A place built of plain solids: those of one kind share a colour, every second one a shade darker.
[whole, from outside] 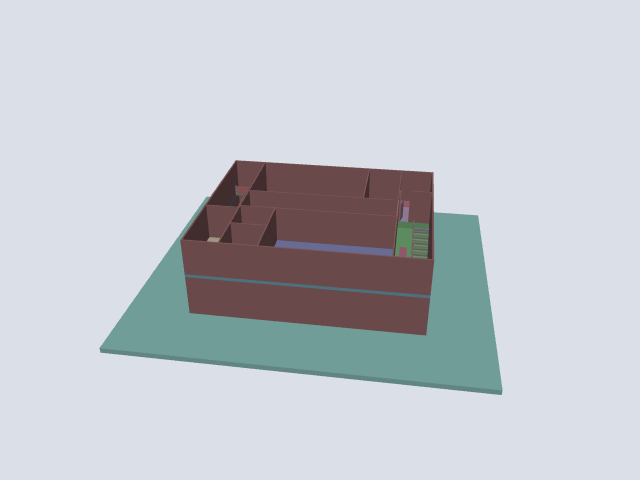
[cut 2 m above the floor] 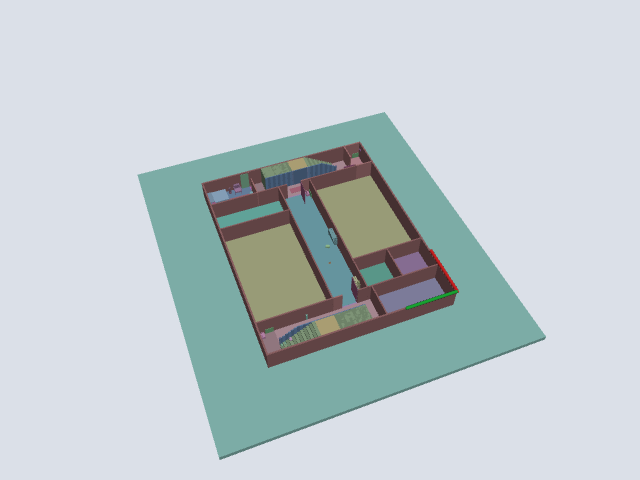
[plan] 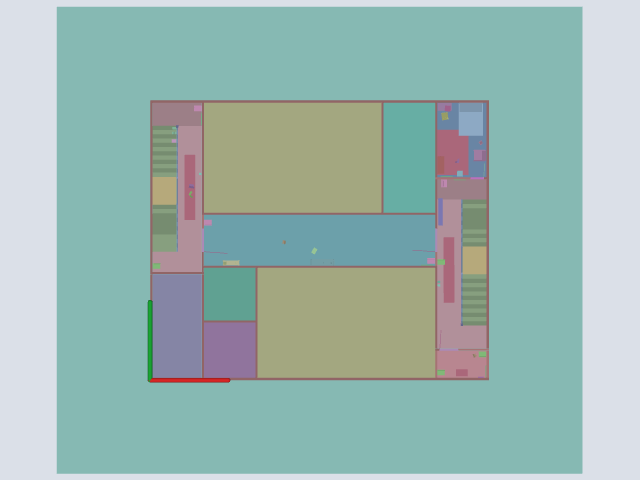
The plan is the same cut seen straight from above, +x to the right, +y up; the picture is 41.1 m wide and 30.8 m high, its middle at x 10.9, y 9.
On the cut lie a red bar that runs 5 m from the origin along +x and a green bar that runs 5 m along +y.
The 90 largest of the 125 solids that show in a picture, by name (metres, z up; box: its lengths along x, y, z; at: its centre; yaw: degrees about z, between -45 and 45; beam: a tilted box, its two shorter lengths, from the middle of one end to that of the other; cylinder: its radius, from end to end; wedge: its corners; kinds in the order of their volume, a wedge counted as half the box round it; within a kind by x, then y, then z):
{
 "under_1": {"box": [33.74, 29.97, 0.5], "at": [10.87, 8.98, -0.33]},
 "stair_1": {"box": [1.54, 1.12, 3.84], "at": [0.93, 8.8, 1.62]},
 "stair_2": {"box": [1.54, 1.39, 3.68], "at": [0.93, 8.94, 1.54]},
 "stair_3": {"box": [1.54, 1.66, 3.51], "at": [0.93, 9.07, 1.45]},
 "stair_4": {"box": [1.54, 1.94, 3.34], "at": [0.93, 9.21, 1.37]},
 "stair_5": {"box": [1.54, 2.21, 3.17], "at": [0.93, 9.35, 1.28]},
 "stair_6": {"box": [1.54, 2.48, 3.0], "at": [0.93, 9.48, 1.2]},
 "stair_7": {"box": [1.54, 2.76, 2.83], "at": [0.93, 9.62, 1.12]},
 "stair_8": {"box": [1.54, 3.03, 2.66], "at": [0.93, 9.76, 1.03]},
 "stair_9": {"box": [1.54, 0.57, 2.16], "at": [0.93, 13.32, 0.78]},
 "stair_10": {"box": [1.54, 0.85, 1.99], "at": [0.93, 13.46, 0.69]},
 "stair_11": {"box": [1.54, 1.12, 1.82], "at": [0.93, 13.6, 0.61]},
 "stair_12": {"box": [1.54, 1.39, 1.65], "at": [0.93, 13.73, 0.53]},
 "stair_13": {"box": [1.54, 1.66, 1.48], "at": [0.93, 13.87, 0.44]},
 "stair_14": {"box": [1.54, 1.94, 1.31], "at": [0.93, 14.01, 0.36]},
 "stair_15": {"box": [1.54, 2.21, 1.14], "at": [0.93, 14.14, 0.27]},
 "stair_16": {"box": [1.54, 2.48, 0.98], "at": [0.93, 14.28, 0.19]},
 "stair_17": {"box": [1.54, 2.76, 0.81], "at": [0.93, 14.41, 0.1]},
 "stair_18": {"box": [1.54, 3.03, 0.64], "at": [0.93, 14.55, 0.02]},
 "stair_19": {"box": [1.54, 3.3, 0.47], "at": [0.93, 14.69, -0.07]},
 "stair_20": {"box": [1.54, 3.3, 0.47], "at": [20.81, 5.15, -0.07]},
 "stair_21": {"box": [1.54, 3.02, 0.64], "at": [20.81, 5.29, 0.02]},
 "stair_22": {"box": [1.54, 2.75, 0.81], "at": [20.81, 5.43, 0.1]},
 "stair_23": {"box": [1.54, 2.48, 0.98], "at": [20.81, 5.56, 0.19]},
 "stair_24": {"box": [1.54, 2.21, 1.14], "at": [20.81, 5.7, 0.27]},
 "stair_25": {"box": [1.54, 1.93, 1.31], "at": [20.81, 5.84, 0.36]},
 "stair_26": {"box": [1.54, 1.66, 1.48], "at": [20.81, 5.97, 0.44]},
 "stair_27": {"box": [1.54, 1.39, 1.65], "at": [20.81, 6.11, 0.53]},
 "stair_28": {"box": [1.54, 1.12, 1.82], "at": [20.81, 6.25, 0.61]},
 "stair_29": {"box": [1.54, 0.84, 1.99], "at": [20.81, 6.38, 0.69]},
 "stair_30": {"box": [1.54, 0.57, 2.16], "at": [20.81, 6.52, 0.78]},
 "stair_31": {"box": [1.54, 3.02, 2.66], "at": [20.81, 10.09, 1.03]},
 "stair_32": {"box": [1.54, 2.75, 2.83], "at": [20.81, 10.22, 1.12]},
 "stair_33": {"box": [1.54, 2.48, 3.0], "at": [20.81, 10.36, 1.2]},
 "stair_34": {"box": [1.54, 2.21, 3.17], "at": [20.81, 10.5, 1.28]},
 "stair_35": {"box": [1.54, 1.93, 3.34], "at": [20.81, 10.63, 1.37]},
 "stair_36": {"box": [1.54, 1.66, 3.51], "at": [20.81, 10.77, 1.45]},
 "stair_37": {"box": [1.54, 1.39, 3.68], "at": [20.81, 10.91, 1.54]},
 "stair_38": {"box": [1.54, 1.12, 3.84], "at": [20.81, 11.04, 1.62]},
 "stair_39": {"box": [1.54, 0.84, 4.01], "at": [20.81, 11.18, 1.71]},
 "stair_40": {"box": [1.54, 0.57, 4.18], "at": [20.81, 11.31, 1.79]},
 "stair_41": {"box": [1.54, 0.3, 4.35], "at": [20.81, 11.45, 1.88]},
 "wall_1": {"box": [0.16, 6.65, 8.04], "at": [0.08, 3.49, 3.72]},
 "wall_2": {"box": [0.16, 10.87, 8.04], "at": [0.08, 12.38, 3.72]},
 "wall_3": {"box": [3.45, 0.13, 8.04], "at": [1.73, 6.88, 3.72]},
 "wall_4": {"box": [0.13, 3.54, 8.04], "at": [3.38, 1.93, 3.72]},
 "wall_5": {"box": [0.13, 2.98, 8.04], "at": [3.38, 5.32, 3.72]},
 "wall_6": {"box": [0.13, 3.27, 3.52], "at": [3.38, 8.98, 5.98]},
 "wall_7": {"box": [0.13, 7.06, 8.04], "at": [3.38, 14.28, 3.72]},
 "wall_8": {"box": [3.57, 0.13, 8.04], "at": [5.11, 3.77, 3.72]},
 "wall_9": {"box": [0.13, 3.54, 8.04], "at": [6.83, 1.93, 3.72]},
 "wall_10": {"box": [0.13, 3.39, 8.04], "at": [6.83, 5.53, 3.72]},
 "wall_11": {"box": [21.74, 0.16, 8.04], "at": [10.87, 0.08, 3.72]},
 "wall_12": {"box": [15.1, 0.13, 8.04], "at": [10.87, 7.29, 3.72]},
 "wall_13": {"box": [15.1, 0.13, 8.04], "at": [10.87, 10.69, 3.72]},
 "wall_14": {"box": [21.74, 0.16, 8.04], "at": [10.87, 17.89, 3.72]},
 "wall_15": {"box": [0.13, 7.06, 8.04], "at": [14.91, 14.28, 3.72]},
 "wall_16": {"box": [0.13, 7.06, 3.52], "at": [18.36, 3.69, 5.98]},
 "wall_17": {"box": [0.13, 5.19, 4.22], "at": [18.36, 4.62, 1.81]},
 "wall_18": {"box": [0.13, 2.15, 8.04], "at": [18.36, 11.82, 3.72]},
 "wall_19": {"box": [0.13, 4.78, 8.04], "at": [18.36, 15.42, 3.72]},
 "wall_20": {"box": [2.27, 0.13, 4.22], "at": [19.43, 12.96, 1.81]},
 "wall_21": {"box": [1.97, 0.13, 4.22], "at": [20.76, 1.97, 1.81]},
 "wall_22": {"box": [0.16, 1.74, 4.22], "at": [21.66, 1.03, 1.81]},
 "wall_23": {"box": [0.16, 12.74, 3.52], "at": [21.66, 6.53, 5.98]},
 "wall_24": {"box": [0.16, 10.87, 4.22], "at": [21.66, 7.46, 1.81]},
 "wall_25": {"box": [0.16, 4.78, 8.04], "at": [21.66, 15.42, 3.72]},
 "floor_dorm_1": {"box": [11.4, 7.06, 0.5], "at": [9.15, 14.28, -0.25]},
 "floor_dorm_2": {"box": [11.4, 7.06, 0.5], "at": [12.59, 3.69, -0.25]},
 "floor_hall_1": {"box": [14.84, 3.27, 0.5], "at": [10.87, 8.98, -0.25]},
 "floor_1": {"box": [3.16, 1.3, 0.5], "at": [1.74, 7.59, -0.25]},
 "floor_2": {"box": [3.16, 1.5, 0.5], "at": [1.74, 17.06, -0.25]},
 "floor_3": {"box": [1.62, 8.07, 0.5], "at": [2.51, 12.28, -0.25]},
 "floor_4": {"box": [1.62, 8.07, 0.5], "at": [19.23, 7.56, -0.25]},
 "floor_5": {"box": [3.16, 1.5, 0.5], "at": [20.0, 2.78, -0.25]},
 "floor_6": {"box": [3.16, 1.3, 0.5], "at": [20.0, 12.25, -0.25]},
 "stair_landing_1": {"box": [1.54, 1.79, 2.49], "at": [0.93, 12.14, 0.95]},
 "stair_landing_2": {"box": [1.54, 1.79, 2.49], "at": [20.81, 7.7, 0.95]},
 "upper_floor_dorm_1": {"box": [11.4, 7.06, 0.16], "at": [12.59, 3.69, 4.14]},
 "floor_arms_room_1": {"box": [3.31, 7.06, 0.5], "at": [16.64, 14.28, -0.25]},
 "floor_drying_1": {"box": [3.16, 6.65, 0.5], "at": [1.74, 3.49, -0.25]},
 "floor_sergeants_1": {"box": [3.16, 4.78, 0.5], "at": [20.0, 15.42, -0.25]},
 "floor_wc_1": {"box": [3.31, 3.54, 0.5], "at": [5.11, 1.93, -0.25]},
 "floor_wash_1": {"box": [3.31, 3.39, 0.5], "at": [5.11, 5.53, -0.25]},
 "upper_floor_store_1": {"box": [3.16, 6.65, 0.16], "at": [1.74, 3.49, 4.14]},
 "floor_tambour_1": {"box": [3.16, 1.74, 0.5], "at": [20.0, 1.03, -0.25]},
 "upper_floor_office_1": {"box": [3.16, 4.78, 0.16], "at": [20.0, 15.42, 4.14]},
 "upper_floor_ust_1": {"box": [1.62, 8.37, 0.16], "at": [19.23, 7.41, 4.14]},
 "double_bed_1": {"box": [1.55, 2.11, 0.4], "at": [20.58, 16.75, 0.5]},
 "wall_band_1": {"box": [21.74, 0.16, 0.31], "at": [10.87, 0.08, 4.07]}
}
